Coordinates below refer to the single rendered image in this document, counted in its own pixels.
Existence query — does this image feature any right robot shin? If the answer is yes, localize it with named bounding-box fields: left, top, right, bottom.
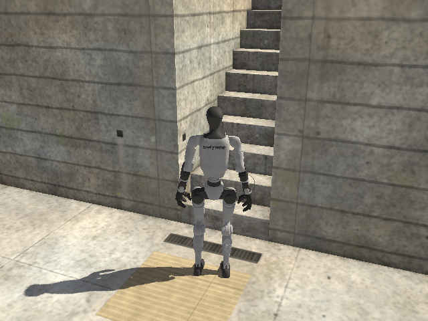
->
left=222, top=225, right=233, bottom=269

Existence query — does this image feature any left robot upper arm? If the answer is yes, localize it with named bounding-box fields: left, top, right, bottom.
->
left=183, top=135, right=201, bottom=172

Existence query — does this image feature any left robot hand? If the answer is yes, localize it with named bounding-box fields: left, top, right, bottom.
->
left=175, top=190, right=191, bottom=208

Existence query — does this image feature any left robot forearm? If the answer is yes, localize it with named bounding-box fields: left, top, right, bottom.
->
left=177, top=162, right=190, bottom=193

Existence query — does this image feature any right robot upper arm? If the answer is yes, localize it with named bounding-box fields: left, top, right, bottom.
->
left=229, top=136, right=245, bottom=173

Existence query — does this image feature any robot head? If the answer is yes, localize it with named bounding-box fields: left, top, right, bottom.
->
left=203, top=106, right=226, bottom=139

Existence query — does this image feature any right robot forearm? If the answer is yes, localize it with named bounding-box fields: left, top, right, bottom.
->
left=238, top=163, right=251, bottom=195

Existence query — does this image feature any right robot hand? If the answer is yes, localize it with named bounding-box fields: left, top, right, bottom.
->
left=237, top=193, right=253, bottom=212

